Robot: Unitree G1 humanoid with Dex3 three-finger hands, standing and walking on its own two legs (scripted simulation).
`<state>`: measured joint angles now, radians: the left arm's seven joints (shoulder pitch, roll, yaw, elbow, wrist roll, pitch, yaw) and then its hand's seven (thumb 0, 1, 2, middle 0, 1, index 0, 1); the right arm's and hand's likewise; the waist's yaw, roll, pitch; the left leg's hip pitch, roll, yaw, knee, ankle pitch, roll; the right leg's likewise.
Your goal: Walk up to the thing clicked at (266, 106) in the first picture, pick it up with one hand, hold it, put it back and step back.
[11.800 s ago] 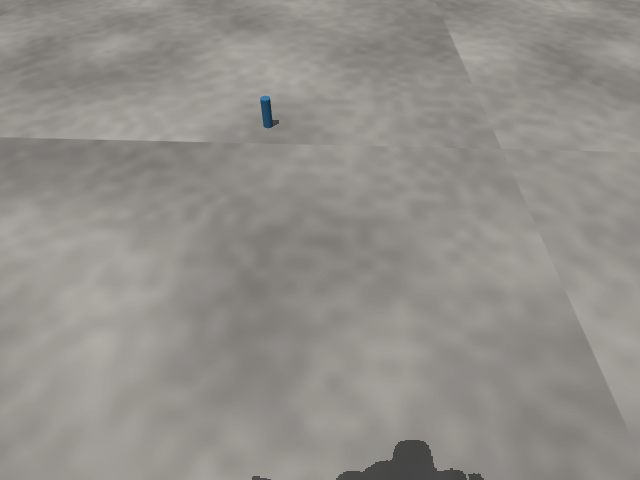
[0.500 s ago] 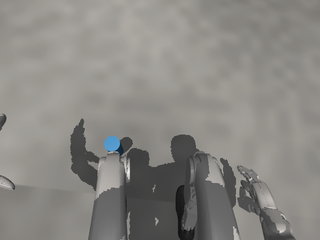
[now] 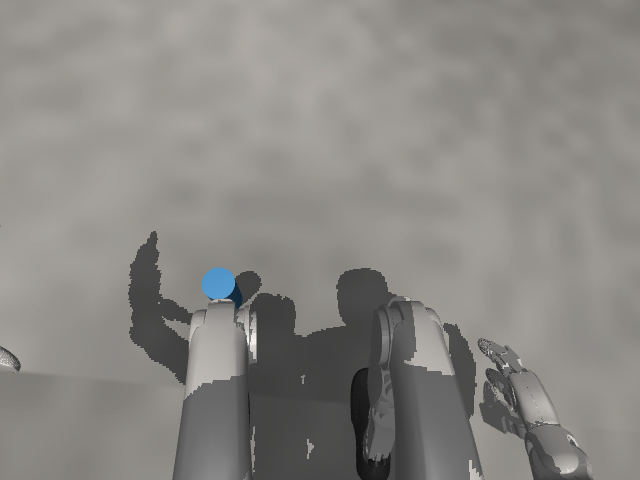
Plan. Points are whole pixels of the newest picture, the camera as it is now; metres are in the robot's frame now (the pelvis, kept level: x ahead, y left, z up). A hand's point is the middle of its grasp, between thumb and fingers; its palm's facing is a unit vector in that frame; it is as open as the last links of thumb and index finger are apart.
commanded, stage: go down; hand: left
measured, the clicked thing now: (224, 292) +0.37 +0.16 -0.32
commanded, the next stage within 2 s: none
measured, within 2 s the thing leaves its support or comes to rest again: neither
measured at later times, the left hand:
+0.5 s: hand out of the picture +0.32 +0.36 -0.03, palm faces +0.04 -0.99 -0.15, open 17.4 cm
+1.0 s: hand out of the picture +0.31 +0.35 -0.03, palm faces +0.01 -0.99 -0.13, open 17.5 cm
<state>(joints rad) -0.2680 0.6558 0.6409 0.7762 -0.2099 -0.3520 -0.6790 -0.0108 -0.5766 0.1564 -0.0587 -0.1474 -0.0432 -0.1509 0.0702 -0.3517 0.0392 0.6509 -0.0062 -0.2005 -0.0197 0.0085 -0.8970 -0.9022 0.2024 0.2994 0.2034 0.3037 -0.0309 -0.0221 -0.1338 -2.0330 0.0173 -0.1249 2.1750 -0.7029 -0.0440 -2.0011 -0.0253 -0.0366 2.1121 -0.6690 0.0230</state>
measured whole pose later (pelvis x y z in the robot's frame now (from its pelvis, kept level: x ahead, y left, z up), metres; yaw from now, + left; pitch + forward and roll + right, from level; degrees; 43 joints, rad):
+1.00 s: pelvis +0.00 +0.00 -0.01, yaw +0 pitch +32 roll -5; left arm -0.26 0.63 0.65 0.75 -0.27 -0.39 -0.73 -0.01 -0.58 0.13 -0.06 -0.12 -0.04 -0.12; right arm 0.05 -0.36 0.04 0.65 0.00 -0.20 -0.01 0.01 -0.89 -0.90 0.20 0.30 0.20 0.30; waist -0.02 -0.02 -0.13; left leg -2.07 0.01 -0.12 2.21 -0.70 -0.04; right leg -2.04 -0.03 -0.03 2.15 -0.67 0.03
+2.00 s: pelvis +0.00 +0.00 -0.03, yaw +0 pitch +31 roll -5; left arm -0.29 0.64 0.67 0.75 -0.33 -0.45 -0.82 -0.01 -0.59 0.10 -0.06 -0.10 -0.05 -0.10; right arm 0.04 -0.36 0.05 0.68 0.00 -0.21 -0.01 0.01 -0.89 -0.90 0.20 0.30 0.20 0.30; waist -0.03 -0.02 -0.12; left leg -2.10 0.00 -0.13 2.26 -0.70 -0.04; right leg -2.06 -0.03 -0.03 2.19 -0.68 0.03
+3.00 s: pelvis +0.00 +0.00 -0.04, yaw +0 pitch +30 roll -5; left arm -0.34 0.68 0.70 0.83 -0.38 -0.49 -0.90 -0.01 -0.56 0.09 -0.08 -0.10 -0.06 -0.09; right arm 0.03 -0.37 0.08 0.69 0.00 -0.22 -0.02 0.01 -0.89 -0.90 0.20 0.30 0.20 0.30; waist -0.04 -0.03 -0.11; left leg -2.14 0.00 -0.13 2.30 -0.70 -0.04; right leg -2.10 -0.02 -0.02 2.23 -0.67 0.04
